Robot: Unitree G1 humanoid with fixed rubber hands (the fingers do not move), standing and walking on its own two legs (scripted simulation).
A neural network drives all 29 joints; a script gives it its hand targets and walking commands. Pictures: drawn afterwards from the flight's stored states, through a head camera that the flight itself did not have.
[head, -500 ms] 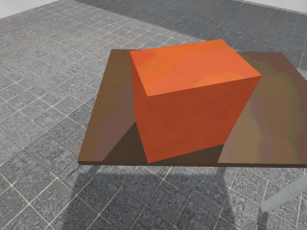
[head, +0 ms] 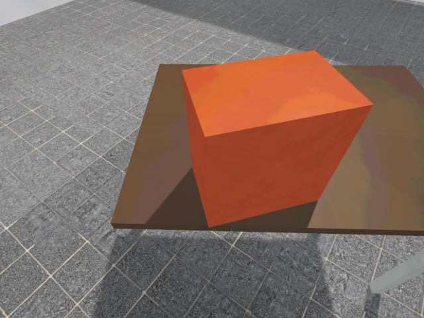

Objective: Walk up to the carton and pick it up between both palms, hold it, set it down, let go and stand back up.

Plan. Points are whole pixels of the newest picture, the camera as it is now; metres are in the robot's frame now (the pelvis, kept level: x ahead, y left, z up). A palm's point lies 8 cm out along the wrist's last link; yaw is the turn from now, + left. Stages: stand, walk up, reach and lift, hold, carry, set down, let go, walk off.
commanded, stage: walk up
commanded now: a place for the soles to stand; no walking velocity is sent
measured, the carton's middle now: (259, 143) +0.47 -0.07 +0.06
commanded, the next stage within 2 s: none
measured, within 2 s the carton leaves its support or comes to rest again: neither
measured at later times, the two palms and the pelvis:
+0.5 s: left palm out of the picture +0.07 +0.32 -0.08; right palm out of the picture +0.07 -0.34 -0.11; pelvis +0.01 -0.02 +0.00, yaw +2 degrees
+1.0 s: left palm out of the picture +0.13 +0.09 -0.06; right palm out of the picture +0.08 -0.54 -0.11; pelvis +0.06 -0.22 +0.02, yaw +1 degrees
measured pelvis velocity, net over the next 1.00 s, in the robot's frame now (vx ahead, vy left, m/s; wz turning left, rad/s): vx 0.06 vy -0.22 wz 0.02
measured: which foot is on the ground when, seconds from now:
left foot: down 0.00-0.66, up 0.68-1.00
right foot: down 0.00-0.38, up 0.40-0.64, down 0.66-1.00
